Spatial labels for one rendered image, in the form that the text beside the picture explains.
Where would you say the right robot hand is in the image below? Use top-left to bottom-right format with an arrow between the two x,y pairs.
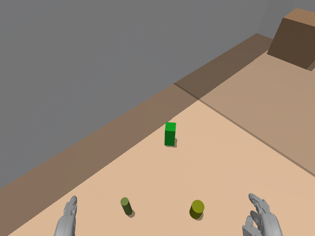
242,193 -> 283,236

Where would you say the left robot hand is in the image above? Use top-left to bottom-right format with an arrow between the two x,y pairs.
54,196 -> 77,236

